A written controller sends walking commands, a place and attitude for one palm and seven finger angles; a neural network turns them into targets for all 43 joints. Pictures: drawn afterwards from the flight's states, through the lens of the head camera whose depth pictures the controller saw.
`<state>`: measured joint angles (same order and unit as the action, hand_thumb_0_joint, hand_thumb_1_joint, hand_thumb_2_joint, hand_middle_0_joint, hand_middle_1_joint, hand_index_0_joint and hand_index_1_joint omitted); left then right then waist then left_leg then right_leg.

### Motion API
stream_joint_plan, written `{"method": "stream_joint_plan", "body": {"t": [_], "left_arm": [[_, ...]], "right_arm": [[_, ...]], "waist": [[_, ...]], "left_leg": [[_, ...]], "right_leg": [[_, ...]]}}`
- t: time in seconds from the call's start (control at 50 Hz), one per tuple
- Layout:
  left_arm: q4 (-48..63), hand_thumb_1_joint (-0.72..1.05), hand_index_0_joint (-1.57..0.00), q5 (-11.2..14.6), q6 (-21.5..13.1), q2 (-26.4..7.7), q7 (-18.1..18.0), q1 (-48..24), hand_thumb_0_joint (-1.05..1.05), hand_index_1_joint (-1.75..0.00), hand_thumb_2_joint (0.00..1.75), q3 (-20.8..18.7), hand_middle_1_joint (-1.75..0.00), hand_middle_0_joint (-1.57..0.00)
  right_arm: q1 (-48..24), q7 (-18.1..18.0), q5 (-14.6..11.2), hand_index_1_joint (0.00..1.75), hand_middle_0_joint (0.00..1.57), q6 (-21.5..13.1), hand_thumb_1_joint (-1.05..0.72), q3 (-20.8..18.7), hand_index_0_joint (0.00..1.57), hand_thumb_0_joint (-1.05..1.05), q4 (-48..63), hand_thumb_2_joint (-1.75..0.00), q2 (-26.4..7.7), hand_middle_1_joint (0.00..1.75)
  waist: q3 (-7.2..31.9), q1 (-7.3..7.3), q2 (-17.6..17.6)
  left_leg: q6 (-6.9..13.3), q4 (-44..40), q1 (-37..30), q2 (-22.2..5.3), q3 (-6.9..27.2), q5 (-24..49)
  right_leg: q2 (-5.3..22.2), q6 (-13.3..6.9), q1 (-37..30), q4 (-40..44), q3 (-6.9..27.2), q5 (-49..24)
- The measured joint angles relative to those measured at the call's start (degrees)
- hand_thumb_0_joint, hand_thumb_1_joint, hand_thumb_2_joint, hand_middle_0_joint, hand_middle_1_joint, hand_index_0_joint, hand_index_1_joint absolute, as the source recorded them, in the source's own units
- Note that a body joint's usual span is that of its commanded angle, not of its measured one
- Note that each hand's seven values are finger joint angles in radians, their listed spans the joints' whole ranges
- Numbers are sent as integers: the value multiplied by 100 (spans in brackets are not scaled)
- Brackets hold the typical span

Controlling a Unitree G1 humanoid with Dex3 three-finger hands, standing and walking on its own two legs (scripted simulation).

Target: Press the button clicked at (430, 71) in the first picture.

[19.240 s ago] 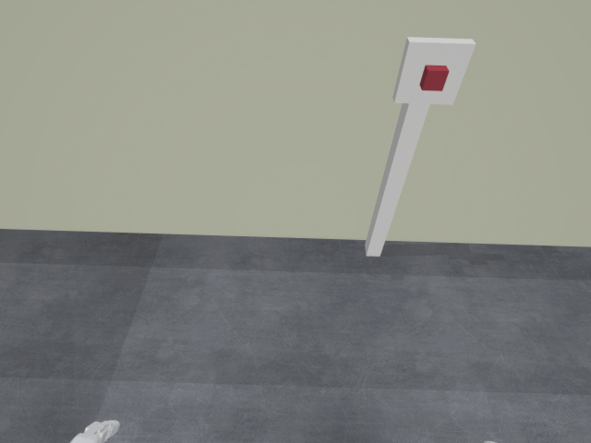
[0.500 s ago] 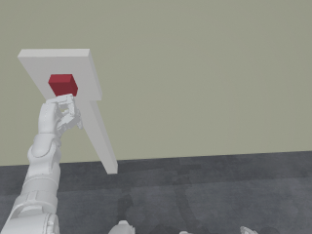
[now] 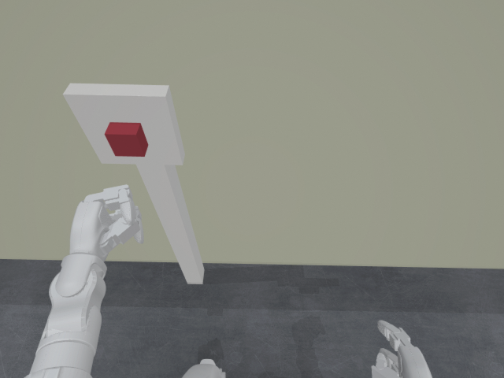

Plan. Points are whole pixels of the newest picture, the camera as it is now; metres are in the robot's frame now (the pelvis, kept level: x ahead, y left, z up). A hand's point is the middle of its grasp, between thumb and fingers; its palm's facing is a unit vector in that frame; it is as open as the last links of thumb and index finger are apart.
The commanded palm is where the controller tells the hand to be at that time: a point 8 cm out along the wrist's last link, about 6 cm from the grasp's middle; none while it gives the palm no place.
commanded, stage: draw the hand back to the body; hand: left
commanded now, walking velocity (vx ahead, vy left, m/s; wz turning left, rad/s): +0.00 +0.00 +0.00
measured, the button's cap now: (128, 138) +0.48 +0.24 +0.10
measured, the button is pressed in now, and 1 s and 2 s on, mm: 0 0 0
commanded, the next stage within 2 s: step back with the hand held close in 1.50 s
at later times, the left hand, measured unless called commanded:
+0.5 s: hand (100, 242) +0.27 +0.21 +0.12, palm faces +0.05 -1.00 -0.05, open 3.1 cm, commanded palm +0.24 +0.26 +0.14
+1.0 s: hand (30, 249) +0.23 +0.24 +0.18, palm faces +0.37 -0.86 -0.35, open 3.1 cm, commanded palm +0.18 +0.28 +0.20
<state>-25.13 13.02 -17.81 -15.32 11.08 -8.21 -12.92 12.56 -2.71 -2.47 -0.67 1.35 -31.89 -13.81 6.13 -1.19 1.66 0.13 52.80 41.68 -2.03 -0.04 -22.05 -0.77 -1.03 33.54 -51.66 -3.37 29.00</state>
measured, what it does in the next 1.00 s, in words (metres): rises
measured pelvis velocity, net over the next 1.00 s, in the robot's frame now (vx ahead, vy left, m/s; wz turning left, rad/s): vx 0.03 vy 0.01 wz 0.00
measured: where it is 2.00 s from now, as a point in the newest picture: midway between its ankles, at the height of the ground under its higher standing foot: outside the picture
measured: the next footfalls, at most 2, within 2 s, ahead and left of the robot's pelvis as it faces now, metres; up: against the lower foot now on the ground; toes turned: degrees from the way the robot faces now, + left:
none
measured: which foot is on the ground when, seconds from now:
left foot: down 0.00-1.00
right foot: down 0.00-1.00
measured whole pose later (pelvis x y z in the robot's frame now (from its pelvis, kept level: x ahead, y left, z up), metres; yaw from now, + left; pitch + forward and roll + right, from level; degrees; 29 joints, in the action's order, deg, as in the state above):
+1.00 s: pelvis +0.03 +0.01 +0.05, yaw +0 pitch -2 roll +0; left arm 19.9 4.0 -1.9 -18.1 -6.6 24.9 -12.6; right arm 10.1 -5.1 -1.1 -3.8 3.1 -33.8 -12.7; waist 0.9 3.4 3.4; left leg 0.8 27.0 11.6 0.1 -1.8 -13.3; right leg 0.7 0.0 3.8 -24.7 -1.9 18.9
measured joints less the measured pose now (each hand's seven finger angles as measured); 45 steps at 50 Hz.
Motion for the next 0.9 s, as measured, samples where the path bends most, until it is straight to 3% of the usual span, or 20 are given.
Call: {"method": "stream_joint_plan", "body": {"t": [0.12,0.26,0.54,0.6,0.68,0.78,0.9], "left_arm": [[-27,90,-130,90,32,-190,191,-143,2,-150,90,-112,-150,-130],[677,90,-130,387,419,-221,370,570,2,-150,90,-186,-150,-130],[2027,90,-130,516,874,-181,404,1641,2,-150,90,-169,-150,-130],[2460,89,-130,-39,1036,-304,-278,1847,2,-150,90,-27,-150,-130],[2983,89,-130,-475,1288,-320,-1049,2233,1,-150,90,92,-150,-130],[3532,89,-130,-735,1511,-246,-1501,2726,1,-150,90,228,-150,-130],[4057,89,-130,-862,1596,-256,-1717,3017,2,-150,90,170,-150,-130]], "right_arm": [[104,-49,-29,30,20,0,-90,6,20,1,-90,-90,-41,30],[400,-97,-130,30,20,-10,-90,-25,20,1,-48,-90,-112,30],[175,-230,-195,30,20,-364,-90,11,20,1,89,-90,-139,30],[17,-311,-118,30,20,-387,-90,35,20,1,41,-90,-73,30],[-160,-352,-58,30,20,-331,-90,77,20,1,59,-90,-13,30],[-228,-355,17,30,20,-294,-90,128,20,1,-1,-90,20,30],[-247,-327,90,30,20,-293,-90,177,20,1,-153,-90,78,30]], "waist": [[-39,-43,53],[65,-44,168],[-31,147,166],[-97,210,146],[-247,254,145],[-393,351,154],[-504,450,134]], "left_leg": [[-34,-13,-24,-45,40,41],[-29,-421,-513,-63,-75,150],[-32,-891,-1196,-5,-18,336],[-39,-1137,-1461,9,-39,429],[-9,-1549,-1834,51,-70,601],[25,-1984,-2292,114,-97,743],[54,-2361,-2742,178,-121,836]], "right_leg": [[-52,-39,-32,32,-31,-50],[-65,-26,-456,413,83,-197],[-33,-23,-1180,923,21,-380],[-25,-27,-1436,1170,40,-480],[9,2,-1798,1578,63,-661],[61,40,-2266,2044,81,-828],[115,74,-2730,2462,96,-949]]}}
